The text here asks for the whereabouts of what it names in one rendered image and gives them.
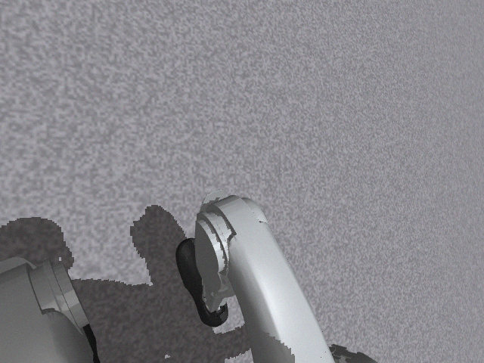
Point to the left robot foot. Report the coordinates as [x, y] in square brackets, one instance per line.
[92, 342]

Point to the right robot hand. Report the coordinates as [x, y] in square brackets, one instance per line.
[342, 355]

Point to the right robot foot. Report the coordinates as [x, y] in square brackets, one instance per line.
[186, 262]

